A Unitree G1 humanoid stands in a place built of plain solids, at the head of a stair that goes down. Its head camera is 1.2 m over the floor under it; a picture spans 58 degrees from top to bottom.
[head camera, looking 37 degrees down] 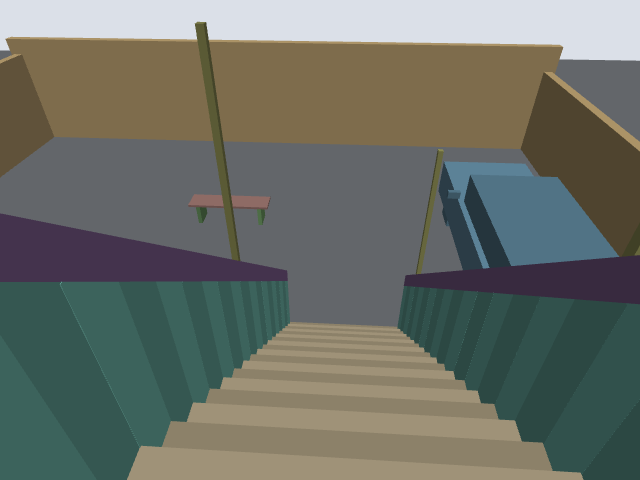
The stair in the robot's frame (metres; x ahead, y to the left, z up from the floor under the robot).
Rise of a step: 0.19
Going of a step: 0.21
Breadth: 1.60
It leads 3 degrees to the right of straight ahead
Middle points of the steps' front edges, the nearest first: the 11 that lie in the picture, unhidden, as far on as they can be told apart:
0.78 -0.13 -0.39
1.00 -0.14 -0.58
1.21 -0.16 -0.78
1.42 -0.17 -0.97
1.64 -0.18 -1.17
1.85 -0.19 -1.36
2.07 -0.21 -1.56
2.28 -0.22 -1.75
2.49 -0.23 -1.95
2.71 -0.25 -2.14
2.92 -0.26 -2.34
